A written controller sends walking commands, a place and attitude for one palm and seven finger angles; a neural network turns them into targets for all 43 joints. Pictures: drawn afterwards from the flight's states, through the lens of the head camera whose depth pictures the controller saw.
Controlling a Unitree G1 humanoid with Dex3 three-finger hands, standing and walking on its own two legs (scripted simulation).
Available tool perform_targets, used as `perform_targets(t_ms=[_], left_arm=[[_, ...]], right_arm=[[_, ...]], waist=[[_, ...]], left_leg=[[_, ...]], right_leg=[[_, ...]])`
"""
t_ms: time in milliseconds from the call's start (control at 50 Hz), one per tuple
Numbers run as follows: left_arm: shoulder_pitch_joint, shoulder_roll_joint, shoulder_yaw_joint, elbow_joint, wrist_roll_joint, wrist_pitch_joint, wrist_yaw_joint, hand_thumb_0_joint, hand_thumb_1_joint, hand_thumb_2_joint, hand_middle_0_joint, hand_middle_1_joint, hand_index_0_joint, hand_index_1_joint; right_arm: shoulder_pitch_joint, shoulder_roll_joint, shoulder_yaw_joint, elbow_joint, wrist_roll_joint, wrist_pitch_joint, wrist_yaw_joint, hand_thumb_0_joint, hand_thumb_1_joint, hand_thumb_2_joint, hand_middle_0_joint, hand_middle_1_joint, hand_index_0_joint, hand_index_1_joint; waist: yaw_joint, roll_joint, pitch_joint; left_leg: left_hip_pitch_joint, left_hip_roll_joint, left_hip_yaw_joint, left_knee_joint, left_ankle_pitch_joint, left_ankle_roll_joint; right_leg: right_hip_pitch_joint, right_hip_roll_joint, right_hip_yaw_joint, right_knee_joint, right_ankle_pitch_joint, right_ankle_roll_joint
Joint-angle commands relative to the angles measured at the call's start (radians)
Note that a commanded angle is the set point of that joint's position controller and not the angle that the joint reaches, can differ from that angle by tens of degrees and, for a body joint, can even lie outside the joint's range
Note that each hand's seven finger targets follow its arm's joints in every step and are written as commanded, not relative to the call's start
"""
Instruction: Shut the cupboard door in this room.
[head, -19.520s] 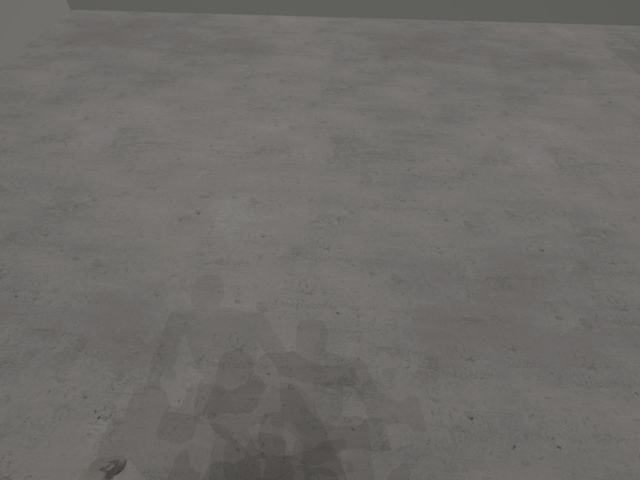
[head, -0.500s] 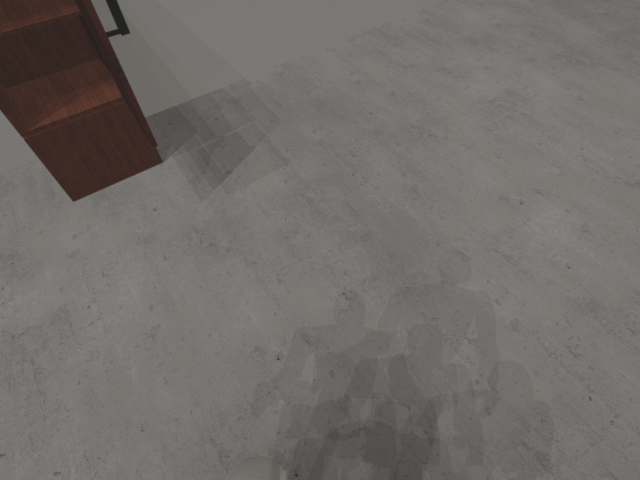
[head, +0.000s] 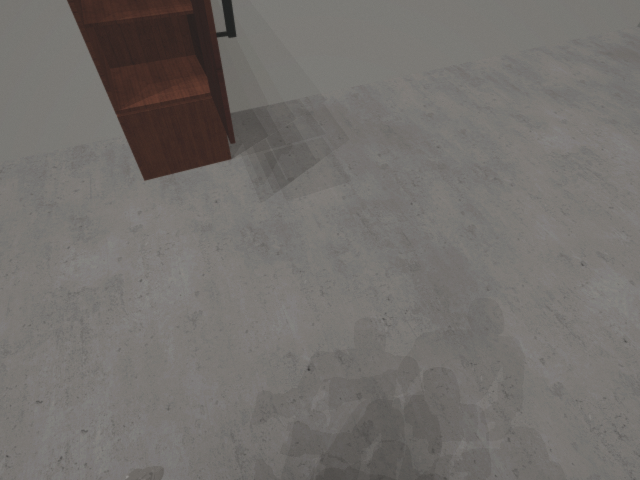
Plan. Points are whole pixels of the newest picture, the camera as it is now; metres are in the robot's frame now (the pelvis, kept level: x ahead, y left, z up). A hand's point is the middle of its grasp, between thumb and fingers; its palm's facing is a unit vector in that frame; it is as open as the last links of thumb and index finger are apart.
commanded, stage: turn or walk to find it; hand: left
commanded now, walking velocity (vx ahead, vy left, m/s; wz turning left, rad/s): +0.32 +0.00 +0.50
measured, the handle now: (221, 12) +1.31 +0.34 +0.03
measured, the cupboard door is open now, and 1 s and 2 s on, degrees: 87 87 87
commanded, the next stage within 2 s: stand and wait in 1.34 s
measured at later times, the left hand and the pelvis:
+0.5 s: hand out of the picture -0.02 +0.13 -0.16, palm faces +0.38 -0.90 -0.20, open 7.4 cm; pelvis +0.12 +0.00 +0.00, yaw +18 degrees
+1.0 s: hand (134, 341) +0.35 +0.33 -0.16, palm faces +0.36 -0.92 -0.18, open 7.3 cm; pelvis +0.31 +0.12 +0.00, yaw +21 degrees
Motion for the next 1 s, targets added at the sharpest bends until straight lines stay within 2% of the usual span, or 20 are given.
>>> perform_targets(t_ms=[0, 20, 40, 60, 80, 100, 160, 200, 320, 460, 500, 540, 560, 580, 600, 660, 700, 760, 880, 980], left_arm=[[0.029, 0.065, 0.02, -0.081, 0.004, -0.047, -0.01, 0.0, 0.9, 0.9, -0.2, -0.3, -0.2, -0.3], [0.114, 0.073, 0.026, -0.052, 0.004, -0.054, -0.009, 0.0, 0.9, 0.9, -0.2, -0.3, -0.2, -0.3], [0.219, 0.126, 0.042, -0.025, 0.012, -0.064, -0.001, 0.0, 0.9, 0.9, -0.2, -0.3, -0.2, -0.3], [0.287, 0.221, 0.059, -0.017, 0.025, -0.071, 0.015, 0.0, 0.9, 0.9, -0.2, -0.3, -0.2, -0.3], [0.283, 0.228, 0.054, -0.03, 0.004, -0.068, 0.026, 0.0, 0.9, 0.9, -0.2, -0.3, -0.2, -0.3], [0.221, 0.218, 0.056, -0.039, 0.004, -0.077, 0.03, 0.0, 0.9, 0.9, -0.2, -0.3, -0.2, -0.3], [0.095, 0.095, 0.022, -0.038, 0.002, -0.1, 0.03, 0.0, 0.9, 0.9, -0.2, -0.3, -0.2, -0.3], [0.135, 0.062, 0.014, -0.016, 0.002, -0.111, 0.031, 0.0, 0.9, 0.9, -0.2, -0.3, -0.2, -0.3], [0.292, 0.034, 0.006, 0.07, 0.011, -0.128, 0.039, 0.0, 0.9, 0.9, -0.2, -0.3, -0.2, -0.3], [0.405, 0.055, -0.002, 0.15, 0.013, -0.12, 0.042, 0.0, 0.9, 0.9, -0.2, -0.3, -0.2, -0.3], [0.395, 0.079, 0.001, 0.156, 0.011, -0.117, 0.041, 0.0, 0.9, 0.9, -0.2, -0.3, -0.2, -0.3], [0.347, 0.111, -0.005, 0.153, -0.003, -0.117, 0.037, 0.0, 0.9, 0.9, -0.2, -0.3, -0.2, -0.3], [0.343, 0.078, -0.008, 0.137, -0.008, -0.118, 0.027, 0.0, 0.9, 0.9, -0.2, -0.3, -0.2, -0.3], [0.358, 0.007, -0.014, 0.098, -0.014, -0.116, 0.015, 0.0, 0.9, 0.9, -0.2, -0.3, -0.2, -0.3], [0.273, 0.019, -0.022, 0.067, -0.011, -0.113, 0.026, 0.0, 0.9, 0.9, -0.2, -0.3, -0.2, -0.3], [0.166, 0.002, -0.01, 0.089, 0.003, -0.1, 0.016, 0.0, 0.9, 0.9, -0.2, -0.3, -0.2, -0.3], [0.244, -0.044, -0.009, 0.12, 0.015, -0.072, 0.013, 0.0, 0.9, 0.9, -0.2, -0.3, -0.2, -0.3], [0.253, -0.045, -0.004, 0.116, 0.015, -0.051, 0.007, 0.0, 0.9, 0.9, -0.2, -0.3, -0.2, -0.3], [0.023, -0.009, 0.011, 0.015, 0.012, -0.045, -0.005, 0.0, 0.9, 0.9, -0.2, -0.3, -0.2, -0.3], [-0.166, -0.02, -0.001, -0.052, 0.007, -0.059, -0.011, 0.0, 0.9, 0.9, -0.2, -0.3, -0.2, -0.3]], right_arm=[[-0.005, -0.205, -0.058, -0.06, -0.002, -0.02, -0.011, 0.0, -0.9, -0.9, 0.2, 0.3, 0.2, 0.3], [-0.035, -0.196, -0.056, -0.064, 0.002, -0.019, -0.012, 0.0, -0.9, -0.9, 0.2, 0.3, 0.2, 0.3], [-0.05, -0.146, -0.049, -0.078, 0.007, -0.02, -0.011, 0.0, -0.9, -0.9, 0.2, 0.3, 0.2, 0.3], [-0.058, -0.065, -0.027, -0.107, 0.017, -0.026, -0.007, 0.0, -0.9, -0.9, 0.2, 0.3, 0.2, 0.3], [-0.117, -0.124, -0.04, -0.135, -0.001, -0.028, 0.003, 0.0, -0.9, -0.9, 0.2, 0.3, 0.2, 0.3], [-0.125, -0.132, -0.049, -0.124, -0.004, -0.02, 0.013, 0.0, -0.9, -0.9, 0.2, 0.3, 0.2, 0.3], [-0.007, -0.089, -0.05, -0.045, -0.01, 0.001, 0.035, 0.0, -0.9, -0.9, 0.2, 0.3, 0.2, 0.3], [0.03, -0.068, -0.044, -0.025, -0.007, 0.006, 0.037, 0.0, -0.9, -0.9, 0.2, 0.3, 0.2, 0.3], [-0.098, -0.038, -0.027, -0.048, -0.003, -0.001, 0.042, 0.0, -0.9, -0.9, 0.2, 0.3, 0.2, 0.3], [-0.268, -0.005, 0.009, -0.078, 0.001, -0.025, 0.051, 0.0, -0.9, -0.9, 0.2, 0.3, 0.2, 0.3], [-0.209, -0.021, 0.007, -0.062, 0.0, -0.037, 0.042, 0.0, -0.9, -0.9, 0.2, 0.3, 0.2, 0.3], [0.019, -0.067, -0.01, -0.001, -0.009, -0.053, 0.021, 0.0, -0.9, -0.9, 0.2, 0.3, 0.2, 0.3], [0.178, -0.167, -0.036, 0.04, -0.013, -0.056, 0.006, 0.0, -0.9, -0.9, 0.2, 0.3, 0.2, 0.3], [0.259, -0.279, -0.066, 0.067, -0.009, -0.059, -0.007, 0.0, -0.9, -0.9, 0.2, 0.3, 0.2, 0.3], [0.274, -0.306, -0.069, 0.079, 0.018, -0.06, -0.013, 0.0, -0.9, -0.9, 0.2, 0.3, 0.2, 0.3], [0.082, -0.159, -0.035, 0.043, 0.012, -0.079, -0.02, 0.0, -0.9, -0.9, 0.2, 0.3, 0.2, 0.3], [0.03, -0.092, -0.014, 0.043, 0.011, -0.093, -0.018, 0.0, -0.9, -0.9, 0.2, 0.3, 0.2, 0.3], [0.022, -0.077, -0.014, 0.046, 0.016, -0.099, -0.016, 0.0, -0.9, -0.9, 0.2, 0.3, 0.2, 0.3], [0.115, -0.084, -0.026, 0.063, 0.016, -0.109, -0.024, 0.0, -0.9, -0.9, 0.2, 0.3, 0.2, 0.3], [0.238, -0.083, -0.022, 0.107, 0.006, -0.106, -0.033, 0.0, -0.9, -0.9, 0.2, 0.3, 0.2, 0.3]], waist=[[0.024, 0.162, -0.035], [0.07, 0.127, -0.046], [0.122, -0.02, -0.06], [0.154, -0.346, -0.054], [0.15, -0.258, 0.019], [0.113, -0.213, 0.085], [0.008, -0.096, 0.105], [0.01, -0.154, 0.071], [0.05, -0.127, 0.097], [0.097, -0.15, 0.109], [0.066, -0.163, 0.055], [-0.056, -0.149, -0.094], [-0.122, -0.022, -0.225], [-0.119, 0.223, -0.287], [-0.129, 0.16, -0.313], [-0.039, 0.024, -0.033], [0.028, 0.074, 0.013], [0.06, 0.116, 0.045], [0.027, 0.062, 0.087], [-0.035, 0.068, 0.103]], left_leg=[[-0.043, 0.208, -0.323, -0.146, -0.193, 0.13], [-0.156, 0.165, -0.292, -0.061, -0.236, 0.104], [-0.355, 0.078, -0.215, 0.106, -0.323, 0.054], [-0.583, -0.048, -0.015, 0.442, -0.389, -0.014], [-0.607, 0.024, -0.037, 0.589, -0.348, -0.014], [-0.58, 0.059, -0.055, 0.694, -0.255, -0.012], [-0.483, 0.101, -0.01, 0.775, -0.02, -0.038], [-0.484, 0.098, 0.022, 0.775, 0.05, -0.056], [-0.568, 0.131, 0.073, 0.671, 0.089, -0.059], [-0.421, 0.105, 0.183, 0.272, 0.026, -0.006], [-0.288, 0.057, 0.226, 0.203, -0.039, 0.028], [0.083, -0.008, 0.261, 0.072, 0.028, 0.066], [0.401, 0.122, 0.104, 0.05, 0.09, 0.102], [0.629, 0.426, -0.343, 0.003, 0.275, 0.214], [0.598, 0.492, -0.391, -0.082, 0.266, 0.258], [0.165, 0.404, -0.208, -0.178, 0.156, 0.182], [0.006, 0.315, -0.064, -0.232, 0.166, 0.137], [-0.043, 0.26, -0.003, -0.292, 0.098, 0.13], [0.112, 0.279, -0.012, -0.312, 0.216, 0.158], [0.263, 0.288, -0.002, -0.247, 0.453, 0.147]], right_leg=[[0.113, 0.05, -0.046, -0.229, 0.029, -0.016], [0.28, 0.052, -0.054, -0.345, 0.098, -0.021], [0.494, -0.037, 0.039, -0.464, 0.041, -0.041], [0.603, -0.352, 0.407, -0.628, -0.23, -0.132], [0.428, -0.458, 0.551, -0.716, -0.371, -0.187], [0.284, -0.452, 0.563, -0.759, -0.473, -0.188], [0.19, -0.294, 0.174, -0.701, -0.129, -0.115], [0.259, -0.237, 0.019, -0.676, 0.082, -0.101], [0.385, -0.259, -0.086, -0.636, 0.387, -0.136], [0.479, -0.277, -0.163, -0.569, 0.657, -0.157], [0.502, -0.284, -0.189, -0.455, 0.867, -0.159], [0.384, -0.248, -0.255, -0.126, 1.0, -0.115], [0.157, -0.192, -0.248, 0.134, 0.7, -0.074], [-0.199, -0.04, -0.188, 0.431, -0.099, -0.036], [-0.266, -0.047, -0.063, 0.53, -0.169, -0.055], [-0.25, -0.133, 0.017, 0.501, 0.011, -0.055], [-0.146, -0.131, 0.006, 0.415, 0.087, -0.044], [-0.159, -0.118, -0.009, 0.359, 0.204, -0.03], [-0.32, -0.12, 0.01, 0.19, 0.313, -0.009], [-0.321, -0.074, -0.024, -0.027, 0.286, -0.04]])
